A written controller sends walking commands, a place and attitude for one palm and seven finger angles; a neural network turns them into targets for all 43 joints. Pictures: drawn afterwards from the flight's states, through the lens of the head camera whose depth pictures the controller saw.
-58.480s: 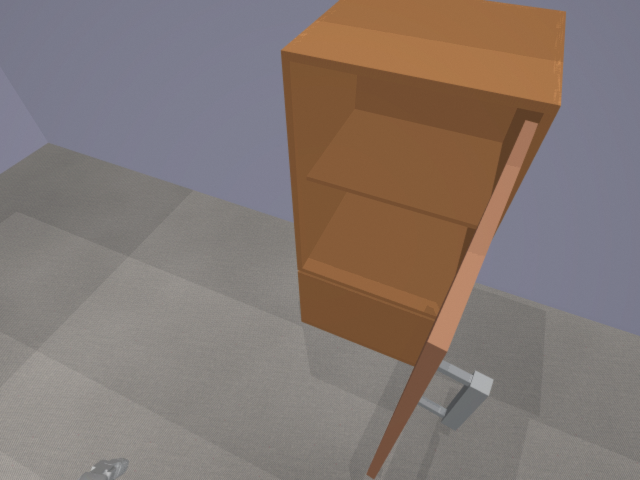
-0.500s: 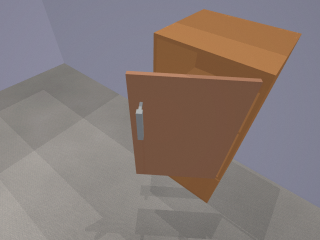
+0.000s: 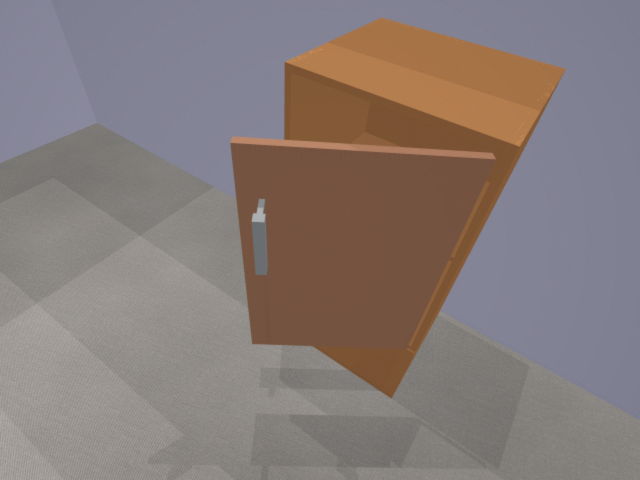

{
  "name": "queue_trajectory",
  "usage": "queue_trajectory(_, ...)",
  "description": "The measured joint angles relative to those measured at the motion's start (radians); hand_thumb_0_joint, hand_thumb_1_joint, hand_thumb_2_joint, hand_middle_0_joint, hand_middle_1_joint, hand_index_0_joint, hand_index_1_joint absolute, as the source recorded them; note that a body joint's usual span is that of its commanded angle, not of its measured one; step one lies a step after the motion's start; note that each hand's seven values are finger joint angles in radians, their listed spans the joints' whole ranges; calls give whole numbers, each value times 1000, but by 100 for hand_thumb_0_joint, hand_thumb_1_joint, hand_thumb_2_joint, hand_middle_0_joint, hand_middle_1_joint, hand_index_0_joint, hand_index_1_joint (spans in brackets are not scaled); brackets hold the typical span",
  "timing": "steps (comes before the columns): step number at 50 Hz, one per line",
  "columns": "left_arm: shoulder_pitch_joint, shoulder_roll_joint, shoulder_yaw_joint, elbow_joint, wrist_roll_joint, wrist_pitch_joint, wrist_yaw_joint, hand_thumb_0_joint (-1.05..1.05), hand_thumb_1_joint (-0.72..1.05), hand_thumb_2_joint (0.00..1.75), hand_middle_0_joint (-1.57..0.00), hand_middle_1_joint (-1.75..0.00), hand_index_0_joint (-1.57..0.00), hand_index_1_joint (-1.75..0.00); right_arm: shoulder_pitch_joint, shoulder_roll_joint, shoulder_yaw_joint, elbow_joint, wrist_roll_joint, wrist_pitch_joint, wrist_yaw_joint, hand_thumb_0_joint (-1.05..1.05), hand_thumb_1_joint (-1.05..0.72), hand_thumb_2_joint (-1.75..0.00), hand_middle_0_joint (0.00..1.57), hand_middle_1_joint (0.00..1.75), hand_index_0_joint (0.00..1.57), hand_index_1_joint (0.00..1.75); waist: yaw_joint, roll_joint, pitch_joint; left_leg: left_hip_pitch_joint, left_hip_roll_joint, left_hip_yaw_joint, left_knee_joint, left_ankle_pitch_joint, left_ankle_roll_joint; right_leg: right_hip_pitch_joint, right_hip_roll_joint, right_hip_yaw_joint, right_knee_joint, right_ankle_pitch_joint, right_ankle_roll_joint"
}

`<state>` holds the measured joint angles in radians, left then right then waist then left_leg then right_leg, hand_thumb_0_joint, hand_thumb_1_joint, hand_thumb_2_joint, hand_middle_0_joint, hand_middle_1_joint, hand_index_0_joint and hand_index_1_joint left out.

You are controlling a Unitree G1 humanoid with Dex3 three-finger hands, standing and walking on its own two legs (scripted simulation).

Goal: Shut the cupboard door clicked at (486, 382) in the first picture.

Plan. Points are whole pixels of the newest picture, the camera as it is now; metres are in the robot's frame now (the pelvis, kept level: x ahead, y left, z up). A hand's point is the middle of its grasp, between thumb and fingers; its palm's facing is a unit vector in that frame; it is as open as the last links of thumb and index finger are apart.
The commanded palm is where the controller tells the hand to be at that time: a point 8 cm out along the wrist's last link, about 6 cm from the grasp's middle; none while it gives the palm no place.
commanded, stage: shuffle to correct the standing spot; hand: left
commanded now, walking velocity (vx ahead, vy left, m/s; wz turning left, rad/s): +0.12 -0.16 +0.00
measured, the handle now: (261, 237) +0.50 +0.14 -0.01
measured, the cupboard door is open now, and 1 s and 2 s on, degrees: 34 34 34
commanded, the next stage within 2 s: come to a stop and stand still in 0.42 s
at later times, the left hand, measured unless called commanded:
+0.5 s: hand (232, 449) +0.21 +0.14 -0.17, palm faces -0.10 -0.98 -0.16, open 7.4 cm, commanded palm none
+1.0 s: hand out of the picture +0.12 +0.14 -0.18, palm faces +0.07 -0.97 -0.22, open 7.3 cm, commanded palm none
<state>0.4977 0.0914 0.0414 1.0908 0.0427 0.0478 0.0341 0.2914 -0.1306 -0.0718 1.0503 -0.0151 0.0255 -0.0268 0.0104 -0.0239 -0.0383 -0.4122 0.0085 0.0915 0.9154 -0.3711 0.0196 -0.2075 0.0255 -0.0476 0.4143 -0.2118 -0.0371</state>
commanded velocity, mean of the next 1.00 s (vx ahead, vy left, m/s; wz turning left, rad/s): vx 0.02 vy -0.06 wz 0.03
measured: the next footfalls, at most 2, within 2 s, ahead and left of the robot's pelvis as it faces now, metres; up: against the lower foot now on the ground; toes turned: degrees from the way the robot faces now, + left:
left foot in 0.08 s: +0.02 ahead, +0.09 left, +0.00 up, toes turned +5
right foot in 0.54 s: +0.14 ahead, -0.18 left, +0.00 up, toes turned +1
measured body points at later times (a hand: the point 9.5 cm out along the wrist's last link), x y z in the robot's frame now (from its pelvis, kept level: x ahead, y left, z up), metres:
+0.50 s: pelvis +0.05 -0.03 +0.00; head +0.11 -0.01 +0.45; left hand +0.21 +0.19 -0.15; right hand -0.08 -0.24 -0.13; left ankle -0.02 +0.09 -0.74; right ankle +0.11 -0.19 -0.72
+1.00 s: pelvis +0.10 -0.05 +0.00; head +0.13 -0.04 +0.45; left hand +0.11 +0.19 -0.16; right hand +0.23 -0.28 -0.14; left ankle +0.08 +0.03 -0.74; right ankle +0.10 -0.19 -0.74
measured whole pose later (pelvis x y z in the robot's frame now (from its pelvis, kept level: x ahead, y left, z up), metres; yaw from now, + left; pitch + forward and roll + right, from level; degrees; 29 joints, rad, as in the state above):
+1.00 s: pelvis +0.10 -0.05 +0.00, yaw +1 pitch -1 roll +0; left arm 0.25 0.20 0.02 1.04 0.02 0.03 0.04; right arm 0.08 -0.17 -0.03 1.03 -0.01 0.00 -0.02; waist 0.04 -0.02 0.06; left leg -0.18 0.00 0.12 0.49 -0.30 0.04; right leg -0.21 -0.08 -0.09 0.48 -0.26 0.04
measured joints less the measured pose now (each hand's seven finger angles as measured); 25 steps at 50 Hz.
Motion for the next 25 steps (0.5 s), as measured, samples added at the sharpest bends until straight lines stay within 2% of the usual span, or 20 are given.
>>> queue_trajectory(3,-48,17,-1,-33,-2,-6,-11,1,90,89,-20,-30,-20,-30,24,7,16,-3,-1,-21,-9,1,-92,-90,20,30,20,30,3,-10,6,138,22,6,-255,3,7,-43,4,4,68,-32,11)
queue_trajectory(4,-64,21,0,-48,-6,-7,-16,1,90,89,-20,-30,-20,-30,31,7,22,-2,-4,-30,-12,1,-92,-90,20,30,20,30,0,-6,9,169,28,-6,-333,-3,20,-72,8,0,118,-61,15)
queue_trajectory(7,-134,53,12,-69,2,9,-33,1,91,89,-20,-30,-20,-30,43,31,37,20,-14,-42,-22,1,-91,-90,20,30,20,30,-12,-46,34,177,5,17,-334,2,42,-179,-15,26,369,-179,23)
queue_trajectory(9,-182,77,20,-82,9,17,-36,1,91,89,-20,-30,-20,-30,69,40,46,32,-17,-50,-24,1,-91,-90,20,30,20,30,-23,-46,42,203,8,16,-378,26,40,-247,-23,34,519,-160,31)
queue_trajectory(12,-246,120,33,-106,4,9,-39,2,93,89,-20,-30,-20,-30,110,48,55,53,-17,-57,-23,1,-91,-90,20,30,20,30,-36,-40,53,245,16,4,-460,65,34,-311,-56,38,608,-82,48)
queue_trajectory(15,-307,145,35,-133,-1,2,-37,2,93,90,-20,-30,-20,-30,144,52,57,67,-18,-59,-21,1,-91,-90,20,30,20,30,-48,-26,70,272,29,-10,-513,87,24,-336,-90,39,584,-41,59)
queue_trajectory(19,-380,153,29,-151,-7,3,-37,1,92,90,-20,-30,-19,-30,169,47,51,74,-24,-55,-19,1,-90,-90,20,30,20,30,-72,-9,99,291,50,-19,-532,83,6,-323,-114,24,454,-32,63)
queue_trajectory(25,-457,123,14,-167,-16,2,-53,1,91,90,-19,-30,-19,-30,180,25,30,80,-24,-38,-16,1,-90,-90,20,30,20,30,-111,7,129,288,75,-27,-469,21,-36,-203,-91,-25,171,-21,44)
